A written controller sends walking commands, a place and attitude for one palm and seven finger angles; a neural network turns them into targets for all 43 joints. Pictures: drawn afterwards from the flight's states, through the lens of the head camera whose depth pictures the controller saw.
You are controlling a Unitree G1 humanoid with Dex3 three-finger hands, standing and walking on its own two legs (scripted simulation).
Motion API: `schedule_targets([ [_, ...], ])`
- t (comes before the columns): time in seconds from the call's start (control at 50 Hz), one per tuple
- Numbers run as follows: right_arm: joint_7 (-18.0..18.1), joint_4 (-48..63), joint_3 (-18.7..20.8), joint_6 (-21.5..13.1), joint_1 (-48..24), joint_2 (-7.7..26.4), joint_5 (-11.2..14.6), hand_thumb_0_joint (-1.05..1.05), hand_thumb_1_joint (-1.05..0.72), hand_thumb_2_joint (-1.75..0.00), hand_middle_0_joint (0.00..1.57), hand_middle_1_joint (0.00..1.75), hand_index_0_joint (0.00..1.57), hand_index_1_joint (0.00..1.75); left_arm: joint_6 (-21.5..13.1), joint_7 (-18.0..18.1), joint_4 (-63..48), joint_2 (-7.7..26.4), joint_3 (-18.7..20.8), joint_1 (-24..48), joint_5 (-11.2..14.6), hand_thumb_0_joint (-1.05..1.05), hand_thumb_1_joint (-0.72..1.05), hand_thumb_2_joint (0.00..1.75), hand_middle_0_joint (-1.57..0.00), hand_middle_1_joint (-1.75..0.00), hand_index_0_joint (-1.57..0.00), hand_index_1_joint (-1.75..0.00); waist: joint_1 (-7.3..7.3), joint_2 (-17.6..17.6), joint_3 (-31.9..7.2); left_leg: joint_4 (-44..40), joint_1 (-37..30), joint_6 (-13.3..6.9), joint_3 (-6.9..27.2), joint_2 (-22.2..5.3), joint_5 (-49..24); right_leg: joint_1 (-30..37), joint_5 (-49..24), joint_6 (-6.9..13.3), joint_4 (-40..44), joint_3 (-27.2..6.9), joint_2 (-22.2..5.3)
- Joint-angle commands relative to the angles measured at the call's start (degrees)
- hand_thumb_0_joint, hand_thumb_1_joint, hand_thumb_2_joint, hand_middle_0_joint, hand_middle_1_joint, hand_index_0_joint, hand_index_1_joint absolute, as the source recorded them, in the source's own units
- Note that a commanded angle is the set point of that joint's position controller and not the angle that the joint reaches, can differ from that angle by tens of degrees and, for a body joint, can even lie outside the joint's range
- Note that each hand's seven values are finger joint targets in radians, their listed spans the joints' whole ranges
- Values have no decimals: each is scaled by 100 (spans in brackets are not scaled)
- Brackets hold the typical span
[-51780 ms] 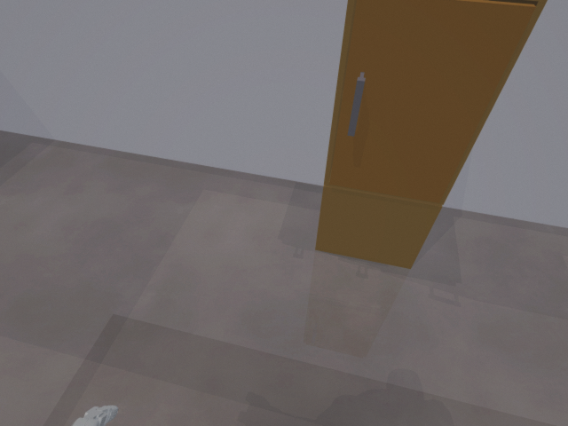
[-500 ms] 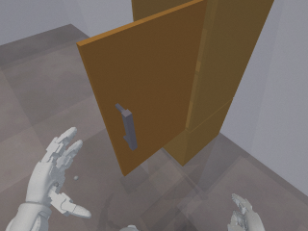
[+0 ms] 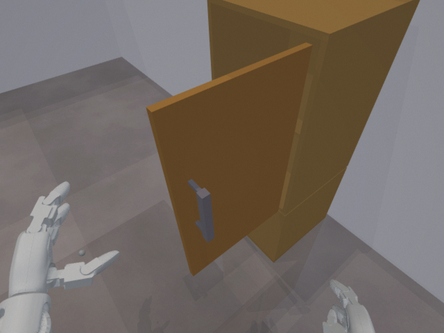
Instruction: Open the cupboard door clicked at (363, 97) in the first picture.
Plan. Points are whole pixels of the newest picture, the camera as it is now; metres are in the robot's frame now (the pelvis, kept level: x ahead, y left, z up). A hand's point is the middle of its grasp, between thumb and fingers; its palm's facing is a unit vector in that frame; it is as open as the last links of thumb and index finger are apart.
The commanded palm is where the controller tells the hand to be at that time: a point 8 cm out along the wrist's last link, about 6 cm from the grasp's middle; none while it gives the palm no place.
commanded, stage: draw the hand back to the body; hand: left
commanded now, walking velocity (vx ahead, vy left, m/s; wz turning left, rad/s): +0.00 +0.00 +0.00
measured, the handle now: (201, 211) +0.37 +0.09 -0.01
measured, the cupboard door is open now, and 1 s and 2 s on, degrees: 90 90 90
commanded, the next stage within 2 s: step back with the hand held close in 0.68 s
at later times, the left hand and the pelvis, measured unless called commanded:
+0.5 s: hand (54, 233) +0.20 +0.26 +0.16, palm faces +0.45 -0.80 -0.39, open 7.7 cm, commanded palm +0.15 +0.29 +0.18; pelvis +0.00 -0.01 +0.02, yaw -1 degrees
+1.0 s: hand (62, 231) +0.20 +0.23 +0.17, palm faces +0.37 -0.79 -0.49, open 7.4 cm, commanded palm +0.14 +0.28 +0.19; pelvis -0.01 -0.02 +0.02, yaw -2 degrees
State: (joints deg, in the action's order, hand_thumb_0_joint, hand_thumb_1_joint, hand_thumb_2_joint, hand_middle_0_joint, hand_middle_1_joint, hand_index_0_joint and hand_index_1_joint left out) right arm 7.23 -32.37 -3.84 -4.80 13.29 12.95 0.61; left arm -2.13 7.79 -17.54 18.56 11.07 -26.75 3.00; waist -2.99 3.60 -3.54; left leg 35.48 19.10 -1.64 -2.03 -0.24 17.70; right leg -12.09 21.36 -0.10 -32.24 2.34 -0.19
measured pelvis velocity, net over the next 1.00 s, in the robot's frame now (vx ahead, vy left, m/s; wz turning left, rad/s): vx -0.01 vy -0.02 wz -0.03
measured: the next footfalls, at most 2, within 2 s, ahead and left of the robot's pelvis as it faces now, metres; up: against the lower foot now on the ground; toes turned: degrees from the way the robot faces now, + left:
none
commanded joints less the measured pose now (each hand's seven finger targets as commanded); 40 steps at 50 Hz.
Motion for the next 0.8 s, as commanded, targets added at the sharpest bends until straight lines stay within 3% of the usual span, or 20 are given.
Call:
schedule_targets([
  [0.0,-32,829,309,-359,-746,638,-34,0,-90,-90,20,30,20,30,-365,94,-1249,971,788,342,-52,0,41,69,-18,-30,-18,-30,-10,-103,-315,-900,-1167,35,250,-174,-1592,-87,-1631,114,776,18,50],
  [0.14,-143,739,357,-282,-805,617,-55,0,-90,-90,20,30,20,30,-380,35,-1512,1154,1250,398,13,0,65,80,-19,-30,-19,-30,-65,-12,-273,-1167,-1477,73,170,-200,-2283,390,-2132,99,1014,7,36],
  [0.18,-171,717,381,-286,-820,608,-53,0,-90,-90,20,30,20,30,-413,32,-1683,1208,1353,489,3,0,73,82,-19,-30,-19,-30,-65,209,-368,-1198,-1655,94,151,-221,-2505,443,-2204,94,1068,-14,42],
  [0.28,-206,621,422,-305,-858,617,-57,0,-90,-90,20,30,20,30,-461,43,-1704,1300,1587,623,30,0,90,90,-20,-30,-20,-30,-62,216,-245,-1285,-1731,97,114,-211,-2389,480,-2180,85,1224,-20,56],
  [0.32,-215,585,424,-272,-874,623,-73,0,-90,-90,20,30,20,30,-403,-5,-1252,1008,1370,414,57,0,90,90,-20,-30,-20,-30,-36,-47,94,-1348,-1618,73,62,-195,-2144,421,-2152,66,1307,4,51],
  [0.38,-219,582,478,-209,-897,667,-60,0,-90,-90,20,30,20,30,-405,-60,-1102,939,1274,541,70,0,90,90,-20,-30,-20,-30,-8,-305,208,-1440,-1610,35,40,-181,-1760,367,-1907,41,1422,-9,67],
  [0.52,-167,559,483,-323,-1032,614,-104,0,-90,-90,20,30,20,30,-581,4,-1619,1336,1529,854,27,0,90,90,-20,-30,-20,-30,-93,41,-210,-1370,-1815,-6,-23,-91,-1735,589,-2049,59,1502,-124,14],
  [0.6,-160,487,462,-389,-1015,602,-111,0,-90,-90,20,30,20,30,-596,23,-1602,1351,1563,803,23,0,90,90,-20,-30,-20,-30,-92,155,-46,-1356,-1772,13,-27,-65,-1792,594,-2118,74,1557,-118,15],
  [0.72,-177,450,499,-351,-1027,599,-87,0,-90,-90,20,30,20,30,-571,-72,-1113,1029,1360,594,96,0,90,90,-20,-30,-20,-30,-45,-193,350,-1436,-1735,-8,-73,-111,-1612,394,-1939,16,1685,-136,42],
  [0.76,-171,436,521,-347,-1023,616,-98,0,-90,-90,20,30,20,30,-602,-79,-1107,1128,1437,648,97,0,90,90,-20,-30,-20,-30,-71,-216,221,-1441,-1783,-28,-81,-104,-1602,435,-1941,5,1684,-150,31],
  [0.78,-185,563,517,-421,-1130,592,-91,0,-90,-90,20,30,20,30,-736,-75,-2114,1307,1486,985,83,0,90,90,-20,-30,-20,-30,-124,157,-149,-1379,-1944,-35,-69,-80,-1689,555,-2060,18,1652,-209,4],
])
